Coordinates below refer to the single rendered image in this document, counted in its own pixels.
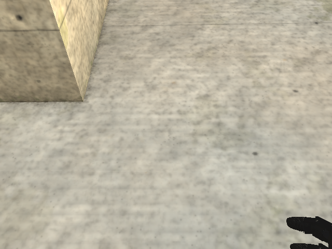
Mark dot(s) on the robot right hand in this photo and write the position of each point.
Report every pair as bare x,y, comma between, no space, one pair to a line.
317,226

